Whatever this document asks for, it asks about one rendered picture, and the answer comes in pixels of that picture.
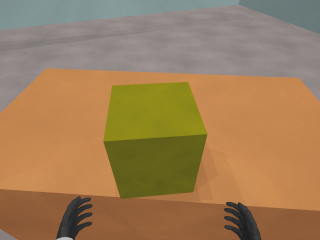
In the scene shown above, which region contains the carton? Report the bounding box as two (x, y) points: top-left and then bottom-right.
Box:
(103, 82), (208, 199)

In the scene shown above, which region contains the left robot hand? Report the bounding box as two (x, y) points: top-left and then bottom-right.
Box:
(56, 196), (93, 240)

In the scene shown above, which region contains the pedestal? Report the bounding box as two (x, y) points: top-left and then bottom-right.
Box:
(0, 68), (320, 240)

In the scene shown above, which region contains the right robot hand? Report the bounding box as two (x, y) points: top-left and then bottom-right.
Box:
(224, 202), (262, 240)

